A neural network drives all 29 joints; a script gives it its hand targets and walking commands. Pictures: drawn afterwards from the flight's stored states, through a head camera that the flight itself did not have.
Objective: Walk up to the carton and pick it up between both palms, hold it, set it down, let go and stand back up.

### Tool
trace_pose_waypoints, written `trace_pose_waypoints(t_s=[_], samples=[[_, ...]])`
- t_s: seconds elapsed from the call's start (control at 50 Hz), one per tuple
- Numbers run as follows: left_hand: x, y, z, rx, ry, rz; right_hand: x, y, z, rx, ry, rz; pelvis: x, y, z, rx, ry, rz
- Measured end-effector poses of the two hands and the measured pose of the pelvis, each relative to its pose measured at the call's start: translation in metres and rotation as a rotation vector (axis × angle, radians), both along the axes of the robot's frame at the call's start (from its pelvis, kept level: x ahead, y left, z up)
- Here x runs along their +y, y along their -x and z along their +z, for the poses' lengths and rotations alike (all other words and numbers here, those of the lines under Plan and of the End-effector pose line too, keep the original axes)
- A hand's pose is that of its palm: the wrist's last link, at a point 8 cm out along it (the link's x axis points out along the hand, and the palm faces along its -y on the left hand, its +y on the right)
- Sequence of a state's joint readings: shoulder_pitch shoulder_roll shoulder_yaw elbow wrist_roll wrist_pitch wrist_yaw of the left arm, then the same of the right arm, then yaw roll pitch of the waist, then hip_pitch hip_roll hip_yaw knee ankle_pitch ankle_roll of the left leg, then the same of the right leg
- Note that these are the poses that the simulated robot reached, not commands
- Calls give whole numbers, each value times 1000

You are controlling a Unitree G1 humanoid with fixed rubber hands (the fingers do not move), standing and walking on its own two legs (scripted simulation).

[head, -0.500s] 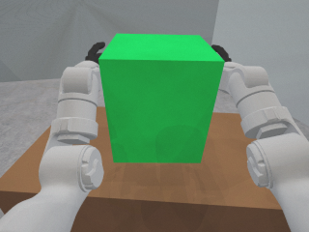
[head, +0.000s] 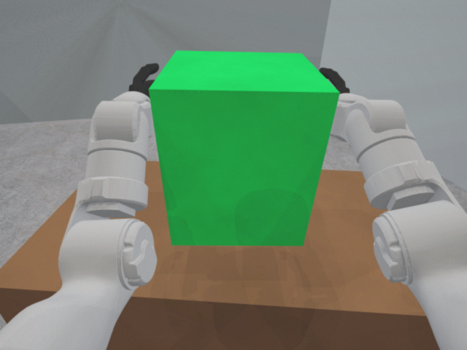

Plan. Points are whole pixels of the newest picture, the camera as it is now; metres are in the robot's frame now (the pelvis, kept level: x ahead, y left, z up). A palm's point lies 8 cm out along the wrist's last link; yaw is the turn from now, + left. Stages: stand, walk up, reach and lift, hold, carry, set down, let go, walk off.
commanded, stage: hold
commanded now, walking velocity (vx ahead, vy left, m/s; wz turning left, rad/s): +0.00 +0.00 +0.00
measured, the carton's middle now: (238, 146) +0.36 +0.00 +0.28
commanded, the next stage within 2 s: set down in 0.58 s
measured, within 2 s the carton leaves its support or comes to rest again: neither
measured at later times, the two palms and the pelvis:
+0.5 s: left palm (140, 107) +0.37 +0.15 +0.34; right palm (336, 110) +0.36 -0.15 +0.34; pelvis +0.00 +0.00 +0.00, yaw +0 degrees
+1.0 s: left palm (133, 94) +0.39 +0.16 +0.35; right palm (324, 104) +0.39 -0.14 +0.34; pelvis +0.00 +0.00 +0.00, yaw +1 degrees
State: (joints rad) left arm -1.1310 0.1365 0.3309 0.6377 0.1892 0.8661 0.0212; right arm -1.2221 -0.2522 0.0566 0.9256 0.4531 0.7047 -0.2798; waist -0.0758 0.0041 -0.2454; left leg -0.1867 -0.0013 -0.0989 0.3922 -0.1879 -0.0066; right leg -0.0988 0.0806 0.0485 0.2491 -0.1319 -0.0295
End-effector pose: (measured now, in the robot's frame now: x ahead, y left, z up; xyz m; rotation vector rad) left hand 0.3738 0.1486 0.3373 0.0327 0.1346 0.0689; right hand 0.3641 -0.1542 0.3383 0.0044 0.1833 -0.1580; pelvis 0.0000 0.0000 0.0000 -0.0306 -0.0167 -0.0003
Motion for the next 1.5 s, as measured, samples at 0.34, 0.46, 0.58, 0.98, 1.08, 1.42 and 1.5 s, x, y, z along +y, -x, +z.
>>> trace_pose_waypoints(t_s=[0.34,0.46,0.58,0.98,1.08,1.42,1.5], samples=[[0,0,0,0,0,0,0,0,0,0,0,0,0,0,0,0,0,0],[0,0,0,0,0,0,0,0,0,0,0,0,0,0,0,0,0,0],[0,0,0,0,0,0,0,0,0,1,0,0,0,0,0,0,0,0],[12,-15,21,-119,7,12,12,-19,9,-118,-8,18,-3,-4,2,-50,-12,13],[14,-20,-7,-107,-13,17,14,-27,-21,-107,11,30,-6,-6,1,-70,-12,24],[9,-22,-45,-81,-16,56,10,-35,-61,-92,-18,48,-5,-6,0,-50,-8,28],[9,-22,-45,-73,-14,64,10,-37,-60,-86,-15,53,-5,-7,1,-53,-10,26]])
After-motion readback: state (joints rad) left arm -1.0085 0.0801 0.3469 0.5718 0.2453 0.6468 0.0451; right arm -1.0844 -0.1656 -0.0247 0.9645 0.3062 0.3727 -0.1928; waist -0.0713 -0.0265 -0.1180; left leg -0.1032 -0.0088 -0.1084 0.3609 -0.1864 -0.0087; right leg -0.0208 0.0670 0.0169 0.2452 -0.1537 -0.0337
